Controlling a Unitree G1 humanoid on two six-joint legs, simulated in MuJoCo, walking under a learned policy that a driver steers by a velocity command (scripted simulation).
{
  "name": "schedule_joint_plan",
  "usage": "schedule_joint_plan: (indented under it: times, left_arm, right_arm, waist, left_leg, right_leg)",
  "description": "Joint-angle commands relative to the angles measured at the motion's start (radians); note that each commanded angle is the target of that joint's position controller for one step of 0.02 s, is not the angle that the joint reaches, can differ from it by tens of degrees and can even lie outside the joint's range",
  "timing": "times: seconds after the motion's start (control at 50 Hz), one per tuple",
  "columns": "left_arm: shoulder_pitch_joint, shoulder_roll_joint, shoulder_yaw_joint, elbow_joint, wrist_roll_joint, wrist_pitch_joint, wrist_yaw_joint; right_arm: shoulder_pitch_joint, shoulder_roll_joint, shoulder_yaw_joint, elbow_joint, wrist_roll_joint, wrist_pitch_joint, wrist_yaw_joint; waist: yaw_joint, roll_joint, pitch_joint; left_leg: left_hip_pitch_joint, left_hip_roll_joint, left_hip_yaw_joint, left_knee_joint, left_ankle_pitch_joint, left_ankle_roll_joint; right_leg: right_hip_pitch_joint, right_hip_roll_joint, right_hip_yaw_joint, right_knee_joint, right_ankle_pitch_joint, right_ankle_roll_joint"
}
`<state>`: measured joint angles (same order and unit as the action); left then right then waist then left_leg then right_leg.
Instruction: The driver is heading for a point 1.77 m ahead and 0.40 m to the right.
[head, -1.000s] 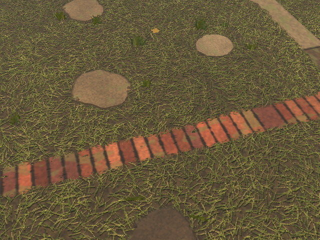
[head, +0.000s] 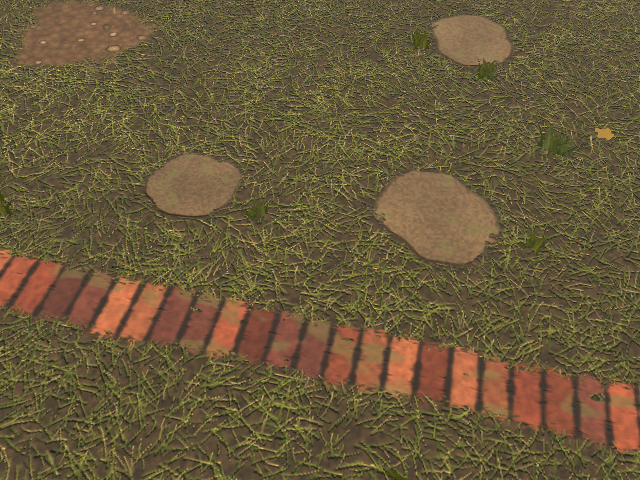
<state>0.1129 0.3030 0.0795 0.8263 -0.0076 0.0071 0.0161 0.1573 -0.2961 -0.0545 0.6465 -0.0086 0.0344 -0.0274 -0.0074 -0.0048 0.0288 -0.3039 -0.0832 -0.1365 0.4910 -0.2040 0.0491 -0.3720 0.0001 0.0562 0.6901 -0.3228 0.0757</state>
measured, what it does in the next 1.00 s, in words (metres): steps to the right, turning right: right foot, then right foot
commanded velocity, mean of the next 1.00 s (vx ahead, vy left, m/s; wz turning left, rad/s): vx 0.10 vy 0.00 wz -0.30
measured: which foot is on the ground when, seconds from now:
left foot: down 0.00-0.64, up 0.66-1.00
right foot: up 0.00-0.02, down 0.04-0.36, up 0.38-0.64, down 0.66-1.00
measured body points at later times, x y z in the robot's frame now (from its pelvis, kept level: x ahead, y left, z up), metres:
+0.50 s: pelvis +0.00 -0.03 +0.00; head +0.04 -0.04 +0.45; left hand +0.22 +0.23 -0.11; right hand +0.06 -0.34 -0.11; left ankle +0.03 +0.09 -0.74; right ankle -0.04 -0.14 -0.68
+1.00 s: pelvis +0.08 -0.12 +0.01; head +0.09 -0.14 +0.46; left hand +0.23 +0.13 -0.10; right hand +0.13 -0.43 -0.10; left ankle +0.29 -0.02 -0.69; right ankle -0.04 -0.16 -0.74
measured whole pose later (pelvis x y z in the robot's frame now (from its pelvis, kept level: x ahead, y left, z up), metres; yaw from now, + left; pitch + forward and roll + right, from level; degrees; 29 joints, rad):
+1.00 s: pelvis +0.08 -0.12 +0.01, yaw -22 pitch +1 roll +1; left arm 0.33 0.27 0.04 0.79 0.01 -0.05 0.01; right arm 0.15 -0.31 -0.08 0.75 0.01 -0.06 0.02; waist 0.05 0.05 0.01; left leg -0.62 0.08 -0.01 0.67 0.04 -0.03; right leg 0.01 0.05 0.01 0.23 -0.26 -0.07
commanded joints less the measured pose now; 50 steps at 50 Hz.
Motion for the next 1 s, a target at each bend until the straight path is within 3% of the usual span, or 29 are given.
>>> schedule_joint_plan:
  times: [0.02, 0.04, 0.06, 0.08, 0.1, 0.12, 0.18, 0.28, 0.32, 0.36, 0.38, 0.4, 0.42, 0.44, 0.46, 0.52, 0.58, 0.62, 0.64, 0.66, 0.68, 0.7, 0.72, 0.76, 0.78, 0.82, 0.88, 0.94, 1.0]
  left_arm:
    - [0.026, 0.033, -0.006, -0.035, 0.008, -0.022, -0.019]
    - [0.019, 0.049, -0.009, -0.035, 0.021, -0.024, -0.023]
    - [0.011, 0.124, 0.001, -0.048, 0.030, -0.025, -0.020]
    - [-0.045, 0.147, 0.000, -0.047, 0.024, -0.024, -0.018]
    - [-0.064, 0.137, 0.003, -0.057, 0.015, -0.023, -0.020]
    - [-0.055, 0.138, 0.003, -0.054, 0.012, -0.026, -0.021]
    - [-0.036, 0.166, 0.009, -0.050, -0.003, -0.034, -0.013]
    - [-0.016, 0.162, 0.017, -0.073, -0.013, -0.003, 0.010]
    - [-0.027, 0.152, 0.018, -0.092, -0.017, 0.007, 0.012]
    - [-0.024, 0.127, 0.013, -0.105, -0.021, 0.014, 0.011]
    - [-0.003, 0.108, 0.009, -0.109, -0.017, 0.015, 0.005]
    - [-0.005, 0.133, 0.021, -0.112, -0.014, 0.015, 0.000]
    - [-0.006, 0.160, 0.036, -0.112, -0.015, 0.019, -0.005]
    - [0.009, 0.146, 0.037, -0.106, -0.021, 0.028, -0.008]
    - [0.005, 0.112, 0.026, -0.106, -0.022, 0.036, -0.010]
    - [-0.026, 0.071, 0.005, -0.134, -0.019, 0.040, -0.028]
    - [-0.010, 0.099, 0.012, -0.155, -0.022, 0.043, -0.047]
    - [0.066, 0.103, 0.022, -0.135, -0.021, 0.051, -0.050]
    - [0.143, 0.131, 0.039, -0.104, -0.024, 0.053, -0.041]
    - [0.246, 0.219, 0.066, -0.087, -0.032, 0.047, -0.026]
    - [0.266, 0.330, 0.077, -0.123, -0.004, 0.010, -0.034]
    - [0.247, 0.267, 0.060, -0.131, 0.020, -0.024, -0.040]
    - [0.194, 0.211, 0.040, -0.132, 0.016, -0.045, -0.036]
    - [0.119, 0.142, 0.013, -0.140, -0.006, -0.050, -0.016]
    - [0.120, 0.125, 0.005, -0.139, 0.002, -0.052, -0.008]
    - [0.159, 0.123, 0.003, -0.128, 0.012, -0.064, -0.002]
    - [0.208, 0.130, 0.004, -0.107, 0.010, -0.078, 0.000]
    - [0.205, 0.129, 0.000, -0.090, 0.022, -0.074, 0.001]
    - [0.222, 0.141, 0.002, -0.069, 0.021, -0.064, 0.001]
  right_arm:
    - [-0.009, -0.065, -0.003, -0.026, -0.003, -0.012, 0.009]
    - [0.039, -0.055, 0.002, 0.000, -0.011, -0.021, 0.013]
    - [0.080, -0.063, 0.001, 0.010, -0.033, -0.031, 0.015]
    - [0.121, -0.063, -0.003, 0.012, -0.041, -0.041, 0.017]
    - [0.055, -0.099, -0.010, 0.013, -0.040, -0.042, 0.009]
    - [-0.001, -0.127, -0.022, 0.006, -0.027, -0.040, 0.000]
    - [-0.017, -0.106, -0.028, -0.004, -0.016, -0.024, -0.019]
    - [0.009, -0.074, -0.041, 0.003, -0.005, -0.037, -0.014]
    - [0.031, -0.088, -0.053, 0.007, -0.004, -0.040, -0.009]
    - [0.070, -0.128, -0.067, 0.011, -0.011, -0.038, -0.009]
    - [0.075, -0.153, -0.072, 0.012, -0.017, -0.039, -0.010]
    - [0.055, -0.142, -0.066, -0.008, -0.023, -0.044, -0.017]
    - [0.041, -0.128, -0.056, -0.020, -0.022, -0.049, -0.023]
    - [-0.002, -0.126, -0.054, -0.026, -0.012, -0.051, -0.027]
    - [-0.027, -0.140, -0.058, -0.022, -0.002, -0.052, -0.027]
    - [-0.021, -0.169, -0.068, -0.006, -0.003, -0.035, -0.027]
    - [0.001, -0.187, -0.076, 0.009, 0.014, -0.024, -0.020]
    - [0.004, -0.186, -0.077, 0.020, 0.037, -0.024, -0.011]
    - [0.039, -0.141, -0.065, 0.037, 0.030, -0.027, -0.005]
    - [0.014, -0.064, -0.041, 0.020, -0.001, -0.031, 0.007]
    - [-0.076, -0.041, -0.030, -0.066, -0.008, -0.051, 0.006]
    - [-0.153, -0.108, -0.046, -0.081, 0.027, -0.073, 0.006]
    - [-0.157, -0.148, -0.059, -0.075, 0.044, -0.087, 0.010]
    - [-0.087, -0.154, -0.068, -0.020, 0.011, -0.098, 0.005]
    - [-0.063, -0.140, -0.065, 0.000, 0.005, -0.102, 0.012]
    - [-0.056, -0.106, -0.056, 0.023, 0.011, -0.109, 0.025]
    - [-0.087, -0.075, -0.041, 0.025, 0.020, -0.109, 0.034]
    - [-0.119, -0.050, -0.025, 0.018, 0.022, -0.111, 0.047]
    - [-0.149, -0.038, -0.013, 0.003, 0.024, -0.115, 0.068]
  waist:
    - [0.020, 0.123, -0.125]
    - [0.006, 0.089, -0.110]
    - [-0.039, -0.020, -0.106]
    - [-0.103, -0.119, -0.092]
    - [-0.058, -0.127, -0.062]
    - [-0.031, -0.123, -0.043]
    - [-0.018, -0.164, -0.031]
    - [0.000, -0.117, -0.064]
    - [-0.002, -0.051, -0.074]
    - [-0.007, 0.096, -0.071]
    - [0.000, 0.208, -0.077]
    - [-0.010, 0.232, -0.086]
    - [-0.004, 0.147, -0.080]
    - [0.021, 0.087, -0.064]
    - [0.024, 0.080, -0.043]
    - [-0.007, 0.138, -0.059]
    - [-0.013, 0.168, -0.107]
    - [0.022, 0.146, -0.125]
    - [0.037, 0.080, -0.130]
    - [0.068, -0.151, -0.096]
    - [0.088, -0.284, -0.094]
    - [0.122, -0.157, -0.071]
    - [0.082, -0.152, 0.001]
    - [0.032, -0.130, 0.023]
    - [0.024, -0.142, 0.011]
    - [0.035, -0.114, -0.003]
    - [0.061, -0.089, 0.003]
    - [0.073, -0.088, 0.042]
    - [0.089, -0.078, 0.047]
  left_leg:
    - [0.073, 0.237, -0.181, -0.086, 0.200, 0.124]
    - [0.051, 0.200, -0.154, -0.084, 0.121, 0.076]
    - [0.025, 0.126, -0.084, -0.008, -0.003, 0.022]
    - [0.064, 0.062, -0.006, -0.031, -0.072, -0.025]
    - [0.114, 0.062, 0.017, -0.027, -0.046, -0.051]
    - [0.126, 0.060, 0.031, -0.002, -0.027, -0.052]
    - [0.107, 0.057, 0.058, 0.028, -0.013, -0.048]
    - [0.102, 0.055, 0.090, 0.037, -0.015, -0.041]
    - [0.150, 0.094, 0.067, -0.002, 0.024, -0.017]
    - [0.223, 0.231, -0.065, -0.102, 0.099, 0.068]
    - [0.251, 0.377, -0.196, -0.158, 0.212, 0.154]
    - [0.247, 0.495, -0.273, -0.175, 0.350, 0.239]
    - [0.219, 0.511, -0.252, -0.173, 0.417, 0.262]
    - [0.201, 0.468, -0.166, -0.162, 0.395, 0.226]
    - [0.193, 0.420, -0.086, -0.166, 0.363, 0.187]
    - [0.174, 0.345, 0.071, -0.149, 0.389, 0.155]
    - [0.205, 0.368, 0.111, -0.097, 0.398, 0.142]
    - [0.121, 0.361, 0.151, -0.051, 0.101, 0.090]
    - [-0.003, 0.322, 0.206, 0.051, -0.123, 0.041]
    - [-0.269, 0.219, 0.310, 0.377, -0.378, -0.047]
    - [-0.555, 0.065, 0.182, 0.596, -0.505, -0.087]
    - [-0.599, 0.110, 0.055, 0.671, -0.431, -0.065]
    - [-0.596, 0.140, 0.041, 0.641, -0.315, -0.038]
    - [-0.528, 0.175, 0.055, 0.555, -0.129, -0.050]
    - [-0.470, 0.177, 0.070, 0.522, -0.046, -0.060]
    - [-0.446, 0.171, 0.100, 0.460, 0.089, -0.076]
    - [-0.443, 0.171, 0.110, 0.337, 0.190, -0.089]
    - [-0.371, 0.162, 0.127, 0.204, 0.248, -0.089]
    - [-0.281, 0.144, 0.155, 0.128, 0.276, -0.071]
  right_leg:
    - [0.182, -0.025, -0.025, -0.268, 0.174, -0.031]
    - [0.239, -0.044, 0.009, -0.331, 0.284, -0.051]
    - [0.266, -0.148, 0.129, -0.320, 0.467, -0.094]
    - [0.180, -0.173, 0.160, -0.296, 0.423, -0.166]
    - [0.093, -0.159, 0.187, -0.331, 0.254, -0.186]
    - [0.068, -0.145, 0.197, -0.348, 0.194, -0.176]
    - [0.074, -0.145, 0.252, -0.343, 0.222, -0.181]
    - [0.081, -0.120, 0.308, -0.278, 0.262, -0.206]
    - [0.027, -0.074, 0.274, -0.217, 0.235, -0.177]
    - [-0.096, 0.016, 0.153, -0.055, 0.108, -0.111]
    - [-0.156, 0.054, 0.066, 0.085, -0.051, -0.079]
    - [-0.207, 0.026, 0.031, 0.315, -0.284, -0.055]
    - [-0.222, -0.003, 0.046, 0.461, -0.309, -0.040]
    - [-0.218, -0.031, 0.047, 0.472, -0.264, -0.030]
    - [-0.220, -0.048, 0.027, 0.410, -0.202, -0.021]
    - [-0.107, -0.049, -0.058, 0.232, -0.121, -0.002]
    - [0.001, -0.022, -0.116, 0.040, -0.052, -0.022]
    - [0.154, 0.021, -0.169, -0.134, 0.065, -0.073]
    - [0.299, 0.039, -0.139, -0.187, 0.045, -0.111]
    - [0.444, -0.146, 0.169, -0.301, -0.021, -0.208]
    - [0.452, -0.373, 0.674, -0.437, -0.183, -0.429]
    - [0.406, -0.393, 0.722, -0.527, -0.394, -0.457]
    - [0.351, -0.355, 0.645, -0.543, -0.449, -0.400]
    - [0.312, -0.266, 0.453, -0.523, -0.295, -0.313]
    - [0.295, -0.225, 0.375, -0.534, -0.213, -0.290]
    - [0.320, -0.197, 0.268, -0.546, -0.041, -0.275]
    - [0.353, -0.193, 0.170, -0.560, 0.093, -0.263]
    - [0.315, -0.176, 0.050, -0.544, 0.353, -0.248]
    - [0.292, -0.185, -0.019, -0.507, 0.513, -0.244]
